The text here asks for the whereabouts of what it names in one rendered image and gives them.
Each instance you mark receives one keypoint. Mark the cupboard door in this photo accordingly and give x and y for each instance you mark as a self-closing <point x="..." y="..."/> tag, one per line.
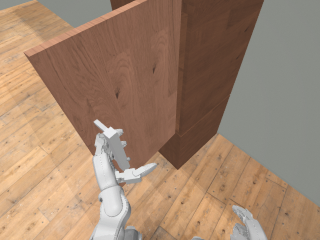
<point x="121" y="69"/>

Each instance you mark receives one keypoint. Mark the left robot forearm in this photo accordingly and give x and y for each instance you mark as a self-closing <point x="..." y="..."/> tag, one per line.
<point x="115" y="210"/>

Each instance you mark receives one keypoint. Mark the robot left hand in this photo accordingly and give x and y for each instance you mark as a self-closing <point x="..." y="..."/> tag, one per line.
<point x="104" y="169"/>

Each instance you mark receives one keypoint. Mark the handle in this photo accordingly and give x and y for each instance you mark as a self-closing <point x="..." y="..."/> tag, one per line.
<point x="115" y="145"/>

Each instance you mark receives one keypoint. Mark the robot left shin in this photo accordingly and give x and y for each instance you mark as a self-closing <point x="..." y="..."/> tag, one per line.
<point x="130" y="227"/>

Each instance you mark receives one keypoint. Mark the robot right hand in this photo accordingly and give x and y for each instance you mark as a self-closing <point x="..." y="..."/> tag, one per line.
<point x="252" y="229"/>

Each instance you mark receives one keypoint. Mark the left robot thigh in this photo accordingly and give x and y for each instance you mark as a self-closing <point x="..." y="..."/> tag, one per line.
<point x="132" y="234"/>

